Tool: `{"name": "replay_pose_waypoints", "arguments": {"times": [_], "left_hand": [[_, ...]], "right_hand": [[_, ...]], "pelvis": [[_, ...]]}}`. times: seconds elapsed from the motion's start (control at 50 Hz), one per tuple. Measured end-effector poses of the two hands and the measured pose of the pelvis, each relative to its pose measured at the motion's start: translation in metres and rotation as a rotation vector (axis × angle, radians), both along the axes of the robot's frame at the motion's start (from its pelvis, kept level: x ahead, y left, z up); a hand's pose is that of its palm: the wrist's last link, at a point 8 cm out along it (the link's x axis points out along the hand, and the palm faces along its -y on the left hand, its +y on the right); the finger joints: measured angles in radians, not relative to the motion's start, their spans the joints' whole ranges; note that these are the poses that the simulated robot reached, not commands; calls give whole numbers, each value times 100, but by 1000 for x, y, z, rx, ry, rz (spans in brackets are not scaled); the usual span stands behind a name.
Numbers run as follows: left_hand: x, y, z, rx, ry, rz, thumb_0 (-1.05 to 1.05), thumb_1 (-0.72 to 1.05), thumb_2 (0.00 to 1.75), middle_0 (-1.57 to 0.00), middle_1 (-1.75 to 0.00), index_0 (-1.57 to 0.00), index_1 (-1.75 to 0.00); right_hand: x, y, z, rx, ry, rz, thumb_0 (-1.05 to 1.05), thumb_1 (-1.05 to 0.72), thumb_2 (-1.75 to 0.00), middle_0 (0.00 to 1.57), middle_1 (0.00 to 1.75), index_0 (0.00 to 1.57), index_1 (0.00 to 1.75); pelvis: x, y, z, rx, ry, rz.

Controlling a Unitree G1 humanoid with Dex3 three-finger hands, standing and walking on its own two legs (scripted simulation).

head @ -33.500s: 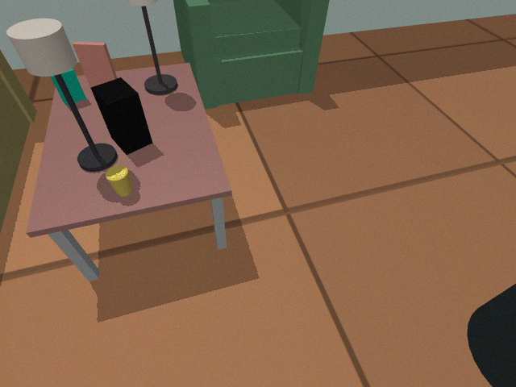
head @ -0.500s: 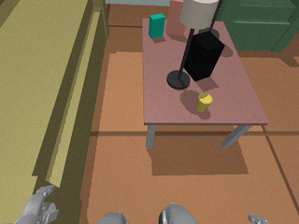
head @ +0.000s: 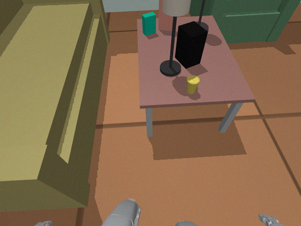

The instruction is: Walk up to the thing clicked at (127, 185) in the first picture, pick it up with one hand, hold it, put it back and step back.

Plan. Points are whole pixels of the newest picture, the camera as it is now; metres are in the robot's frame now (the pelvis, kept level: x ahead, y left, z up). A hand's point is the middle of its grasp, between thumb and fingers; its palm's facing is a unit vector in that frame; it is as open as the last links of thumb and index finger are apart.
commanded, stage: step back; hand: right
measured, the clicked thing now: (191, 85) +0.83 -0.19 -0.29
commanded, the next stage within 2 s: stand in 1.70 s
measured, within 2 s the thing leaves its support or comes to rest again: neither
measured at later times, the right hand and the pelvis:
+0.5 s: hand out of the picture -0.03 -0.30 -0.14, palm faces -0.08 +0.91 -0.42, open 7.4 cm; pelvis -0.18 -0.04 -0.01, yaw +0 degrees
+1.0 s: hand out of the picture -0.19 -0.30 -0.15, palm faces -0.13 +0.93 -0.34, open 7.4 cm; pelvis -0.27 -0.05 +0.00, yaw +6 degrees
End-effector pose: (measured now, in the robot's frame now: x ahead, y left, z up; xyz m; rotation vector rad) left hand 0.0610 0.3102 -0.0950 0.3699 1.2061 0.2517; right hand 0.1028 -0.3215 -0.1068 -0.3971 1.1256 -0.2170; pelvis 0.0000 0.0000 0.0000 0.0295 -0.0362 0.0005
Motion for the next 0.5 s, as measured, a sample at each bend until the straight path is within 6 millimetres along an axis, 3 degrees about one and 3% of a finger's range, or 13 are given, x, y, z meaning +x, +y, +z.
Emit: {"name": "replay_pose_waypoints", "arguments": {"times": [0.1, 0.18, 0.26, 0.4, 0.5], "left_hand": [[-15, 1, 3, 21, -65, 0, 1, 90, 89, -21, -30, -21, -30], [-26, 9, -8, 12, -130, 11, 1, 90, 89, -20, -30, -20, -30], [-49, 6, -12, -14, -127, 27, 1, 90, 89, -20, -30, -20, -30], [-109, -11, -11, -34, -86, 23, 1, 90, 89, -20, -30, -20, -30], [-166, -29, -18, -2, -27, 9, 1, 90, 89, -20, -30, -20, -30]], "right_hand": [[-45, 3, -7, 3, 74, 31, 1, -90, -89, 20, 30, 21, 30], [-75, 12, -12, -4, 106, 59, 1, -90, -89, 20, 30, 21, 30], [-102, 19, -5, 10, 101, 70, 1, -90, -89, 20, 30, 21, 30], [-123, 2, 12, -10, 8, 81, 1, -90, -89, 21, 30, 21, 30], [-138, -25, 2, 0, -68, 81, 1, -90, -89, 21, 30, 21, 30]], "pelvis": [[-31, -3, -1, -5, 6, 42], [-61, -1, -11, -2, -4, 85], [-90, -3, -6, -15, -21, 79], [-138, -19, 0, -45, -3, 38], [-179, -40, -12, -46, -1, 3]]}}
